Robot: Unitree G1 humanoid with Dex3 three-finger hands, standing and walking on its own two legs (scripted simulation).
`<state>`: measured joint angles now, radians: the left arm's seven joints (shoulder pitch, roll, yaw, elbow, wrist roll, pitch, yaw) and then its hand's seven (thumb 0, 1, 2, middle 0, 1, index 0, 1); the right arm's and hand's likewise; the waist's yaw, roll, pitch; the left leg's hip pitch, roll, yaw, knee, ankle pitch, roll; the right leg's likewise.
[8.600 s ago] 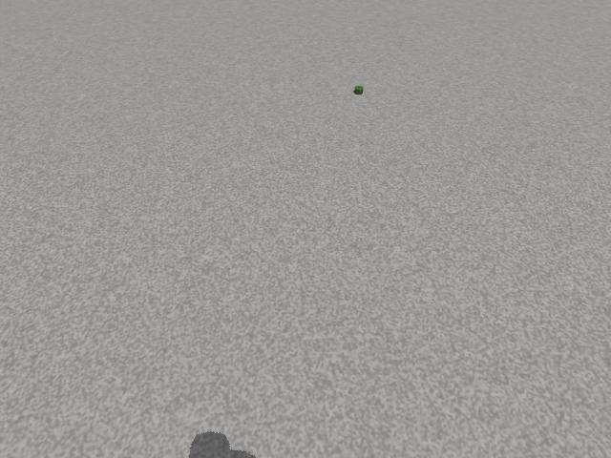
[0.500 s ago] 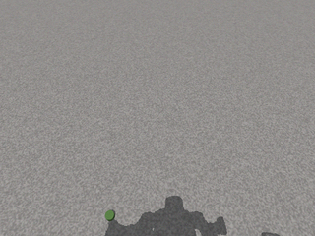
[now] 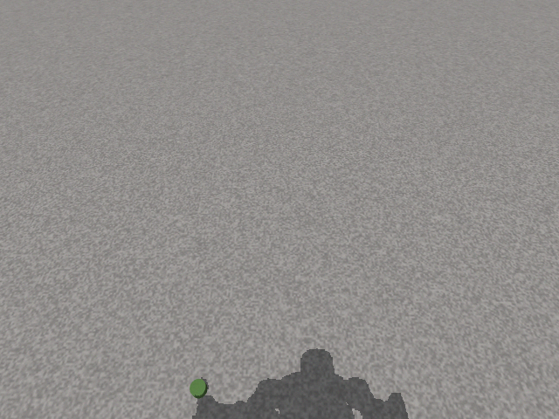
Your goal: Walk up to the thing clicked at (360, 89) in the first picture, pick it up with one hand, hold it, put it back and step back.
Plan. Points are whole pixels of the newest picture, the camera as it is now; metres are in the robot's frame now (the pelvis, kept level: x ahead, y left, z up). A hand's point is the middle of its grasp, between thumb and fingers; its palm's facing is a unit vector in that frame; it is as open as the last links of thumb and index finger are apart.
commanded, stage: walk up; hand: left
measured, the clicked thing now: (198, 388) +0.34 +0.28 -0.77
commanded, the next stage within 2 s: stand in 0.06 s
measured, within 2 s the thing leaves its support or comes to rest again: neither
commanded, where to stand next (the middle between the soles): +0.03 +0.02 m, yaw +1 degrees
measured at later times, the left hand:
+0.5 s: hand out of the picture +0.08 +0.24 -0.16, palm faces -0.02 -0.95 -0.33, open 7.4 cm
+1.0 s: hand out of the picture +0.07 +0.24 -0.15, palm faces -0.01 -0.94 -0.34, open 7.4 cm
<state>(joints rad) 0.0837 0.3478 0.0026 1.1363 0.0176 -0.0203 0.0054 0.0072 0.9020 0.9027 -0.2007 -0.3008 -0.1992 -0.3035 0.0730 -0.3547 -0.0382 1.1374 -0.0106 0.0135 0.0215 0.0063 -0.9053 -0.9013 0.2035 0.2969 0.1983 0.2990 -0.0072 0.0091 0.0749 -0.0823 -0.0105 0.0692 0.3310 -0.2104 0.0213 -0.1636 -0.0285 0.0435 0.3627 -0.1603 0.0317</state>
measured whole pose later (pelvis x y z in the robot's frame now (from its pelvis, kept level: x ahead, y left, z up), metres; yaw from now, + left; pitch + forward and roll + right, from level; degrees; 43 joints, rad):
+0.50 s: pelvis +0.00 -0.01 +0.00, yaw +1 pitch -2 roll +0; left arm 0.09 0.34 0.00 1.13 0.01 -0.02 0.00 0.01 0.90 0.90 -0.20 -0.30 -0.20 -0.30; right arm 0.08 -0.34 -0.02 1.14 -0.01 -0.01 0.01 0.01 -0.91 -0.90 0.20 0.30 0.20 0.30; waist -0.01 -0.01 0.05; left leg -0.07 0.00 0.04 0.30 -0.19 0.01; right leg -0.13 -0.02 0.02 0.30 -0.14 0.02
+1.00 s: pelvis +0.01 -0.01 +0.00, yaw +2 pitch -2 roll +0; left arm 0.11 0.34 0.00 1.13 0.01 -0.02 -0.01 0.01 0.90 0.90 -0.20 -0.30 -0.20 -0.30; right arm 0.09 -0.34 -0.01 1.15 -0.01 -0.01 0.01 0.01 -0.91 -0.90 0.20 0.30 0.20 0.30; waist -0.01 0.00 0.06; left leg -0.07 0.00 0.04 0.29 -0.19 0.00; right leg -0.13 -0.02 0.01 0.30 -0.14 0.02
